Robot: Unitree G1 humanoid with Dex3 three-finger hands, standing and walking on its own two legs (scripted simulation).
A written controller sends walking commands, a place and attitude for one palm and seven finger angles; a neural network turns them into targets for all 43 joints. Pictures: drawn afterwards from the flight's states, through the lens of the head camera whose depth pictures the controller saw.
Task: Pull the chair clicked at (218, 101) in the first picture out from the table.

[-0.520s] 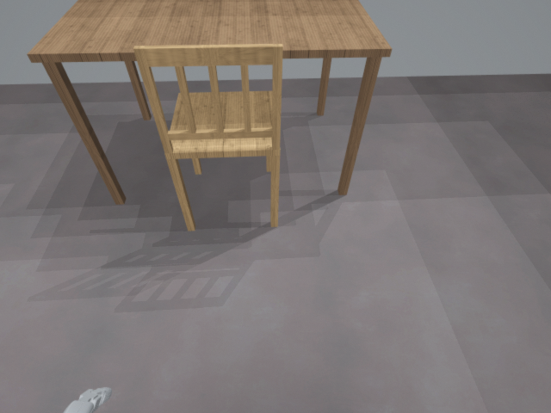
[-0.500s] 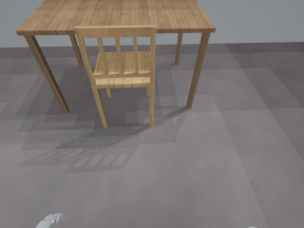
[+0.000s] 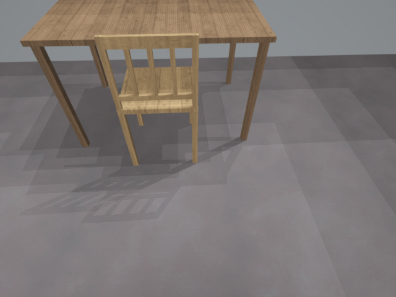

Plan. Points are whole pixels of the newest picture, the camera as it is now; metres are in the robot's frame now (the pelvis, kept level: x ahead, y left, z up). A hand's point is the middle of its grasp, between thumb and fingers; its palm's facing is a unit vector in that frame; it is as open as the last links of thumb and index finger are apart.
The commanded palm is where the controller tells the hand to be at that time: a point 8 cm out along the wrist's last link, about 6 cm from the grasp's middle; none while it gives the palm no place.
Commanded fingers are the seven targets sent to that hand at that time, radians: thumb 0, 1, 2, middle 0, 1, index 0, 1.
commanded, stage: stand and wait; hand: left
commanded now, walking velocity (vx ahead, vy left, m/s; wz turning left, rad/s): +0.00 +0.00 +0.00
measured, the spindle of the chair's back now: (152, 73) +1.01 +0.27 -0.11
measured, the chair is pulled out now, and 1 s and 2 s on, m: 0.00 0.00 0.00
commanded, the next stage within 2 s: look at it before walking up in 0.30 s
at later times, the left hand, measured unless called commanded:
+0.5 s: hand out of the picture +0.07 +0.24 -0.15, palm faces -0.03 -0.94 -0.34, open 7.4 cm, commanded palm none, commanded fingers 0.00 0.90 0.90 -0.20 -0.30 -0.20 -0.30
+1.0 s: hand out of the picture +0.06 +0.24 -0.15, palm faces -0.02 -0.94 -0.33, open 7.4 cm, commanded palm none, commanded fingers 0.00 0.90 0.90 -0.20 -0.30 -0.20 -0.30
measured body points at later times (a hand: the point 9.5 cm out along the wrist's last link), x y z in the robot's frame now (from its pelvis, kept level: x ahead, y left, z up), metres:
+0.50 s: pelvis -0.01 -0.01 +0.00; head -0.01 -0.01 +0.45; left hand +0.07 +0.29 -0.12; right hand +0.06 -0.30 -0.13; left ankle -0.02 +0.12 -0.74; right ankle -0.01 -0.12 -0.74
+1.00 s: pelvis -0.01 -0.01 +0.00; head -0.01 -0.01 +0.45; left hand +0.06 +0.29 -0.13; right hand +0.06 -0.30 -0.13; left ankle -0.02 +0.12 -0.74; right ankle -0.01 -0.12 -0.74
